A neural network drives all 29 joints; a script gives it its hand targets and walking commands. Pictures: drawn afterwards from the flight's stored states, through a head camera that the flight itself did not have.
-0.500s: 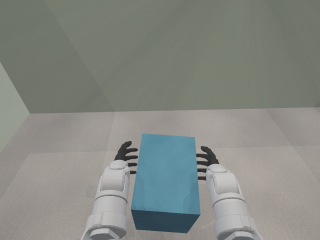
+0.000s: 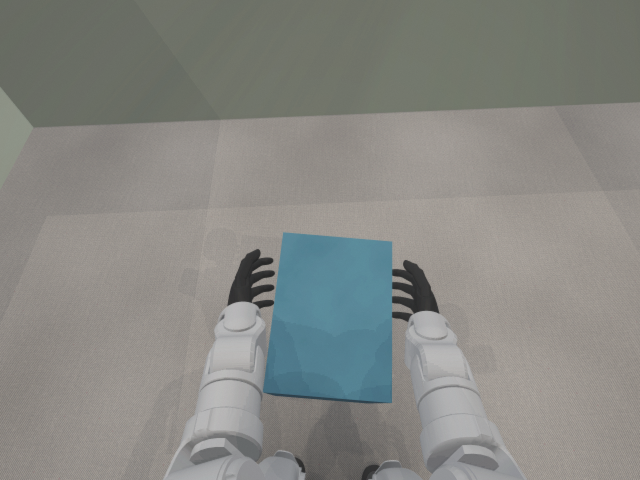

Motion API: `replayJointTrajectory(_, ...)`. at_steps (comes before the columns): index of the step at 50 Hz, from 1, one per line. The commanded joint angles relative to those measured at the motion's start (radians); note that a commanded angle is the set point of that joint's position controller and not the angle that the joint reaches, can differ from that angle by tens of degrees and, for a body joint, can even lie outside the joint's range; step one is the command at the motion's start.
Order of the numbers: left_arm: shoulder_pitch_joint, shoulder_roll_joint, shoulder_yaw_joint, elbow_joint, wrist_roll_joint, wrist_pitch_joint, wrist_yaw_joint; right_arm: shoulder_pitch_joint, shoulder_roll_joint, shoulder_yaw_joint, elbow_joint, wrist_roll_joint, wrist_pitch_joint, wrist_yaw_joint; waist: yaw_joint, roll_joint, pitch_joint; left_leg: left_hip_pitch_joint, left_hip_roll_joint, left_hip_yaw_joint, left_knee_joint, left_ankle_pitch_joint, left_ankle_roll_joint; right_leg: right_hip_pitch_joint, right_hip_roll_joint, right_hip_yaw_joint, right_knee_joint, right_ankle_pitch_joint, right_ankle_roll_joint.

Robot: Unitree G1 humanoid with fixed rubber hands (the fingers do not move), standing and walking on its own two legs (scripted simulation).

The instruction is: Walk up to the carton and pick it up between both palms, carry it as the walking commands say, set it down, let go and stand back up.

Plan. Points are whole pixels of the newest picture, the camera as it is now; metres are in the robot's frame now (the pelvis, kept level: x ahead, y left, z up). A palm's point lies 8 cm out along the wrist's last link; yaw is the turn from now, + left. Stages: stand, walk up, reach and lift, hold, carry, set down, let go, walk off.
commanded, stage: set down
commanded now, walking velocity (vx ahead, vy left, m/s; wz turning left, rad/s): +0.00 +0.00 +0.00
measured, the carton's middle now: (328, 325) +0.35 +0.04 -0.12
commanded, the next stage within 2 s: none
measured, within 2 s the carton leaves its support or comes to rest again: neither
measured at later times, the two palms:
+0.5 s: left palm (259, 317) +0.36 +0.15 -0.13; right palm (405, 314) +0.38 -0.09 -0.14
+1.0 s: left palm (266, 319) +0.39 +0.15 -0.22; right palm (393, 316) +0.42 -0.08 -0.23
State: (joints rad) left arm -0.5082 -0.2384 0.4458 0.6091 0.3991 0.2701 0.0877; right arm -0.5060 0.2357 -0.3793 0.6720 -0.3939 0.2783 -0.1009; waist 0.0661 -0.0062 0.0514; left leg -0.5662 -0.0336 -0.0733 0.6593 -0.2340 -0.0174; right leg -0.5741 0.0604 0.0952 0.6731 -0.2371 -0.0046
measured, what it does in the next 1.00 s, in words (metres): lowers itself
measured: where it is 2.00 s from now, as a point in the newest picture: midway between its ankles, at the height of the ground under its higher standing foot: outside the picture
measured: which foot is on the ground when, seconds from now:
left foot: down 0.00-1.00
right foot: down 0.00-1.00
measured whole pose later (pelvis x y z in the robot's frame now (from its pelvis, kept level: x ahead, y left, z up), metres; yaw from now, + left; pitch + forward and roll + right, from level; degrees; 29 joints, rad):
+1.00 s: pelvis -0.02 +0.00 -0.15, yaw +1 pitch +37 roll +0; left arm -0.74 -0.23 0.50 0.61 0.28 0.14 0.17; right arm -0.81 0.13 -0.36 0.77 -0.27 0.16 -0.21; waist 0.07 -0.02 -0.15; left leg -1.57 -0.10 -0.11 1.39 -0.46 -0.05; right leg -1.57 0.12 0.09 1.39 -0.46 0.02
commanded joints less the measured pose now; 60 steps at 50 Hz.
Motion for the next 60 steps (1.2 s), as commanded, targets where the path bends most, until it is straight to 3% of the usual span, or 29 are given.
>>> replayJointTrajectory(1,-0.363,-0.925,-0.397,0.131,-0.087,-0.052,-0.210,-0.536,0.802,0.419,0.025,0.099,-0.109,0.204,0.011,-0.006,-0.508,0.166,-0.077,0.015,-0.004,0.168,0.021,0.081,0.062,-0.011,-0.044,0.082,-0.023)
replayJointTrajectory(12,-0.534,-0.897,-0.412,0.140,-0.072,-0.097,-0.210,-0.671,0.813,0.427,0.088,0.093,-0.148,0.204,0.019,-0.019,-0.641,-0.068,-0.099,0.043,0.138,0.004,0.010,-0.110,0.087,-0.031,0.102,-0.057,-0.011)
replayJointTrajectory(31,-0.598,-0.890,-0.500,0.118,-0.143,-0.097,-0.197,-0.710,0.845,0.502,0.080,0.157,-0.143,0.194,0.013,-0.035,-0.924,-0.364,-0.135,0.052,0.418,0.086,-0.020,-0.376,0.120,-0.057,0.391,0.040,0.018)
replayJointTrajectory(47,-0.690,-0.837,-0.467,0.154,-0.173,-0.107,-0.165,-0.810,0.789,0.496,0.119,0.190,-0.163,0.144,0.018,-0.044,-0.988,-0.551,-0.153,0.064,0.604,0.056,-0.033,-0.551,0.136,-0.067,0.569,0.019,0.026)
replayJointTrajectory(60,-0.832,-0.813,-0.436,0.160,-0.185,-0.094,-0.158,-0.953,0.768,0.467,0.163,0.207,-0.153,0.131,0.026,-0.054,-1.041,-0.675,-0.163,0.092,0.739,0.013,-0.041,-0.659,0.152,-0.090,0.701,-0.025,0.029)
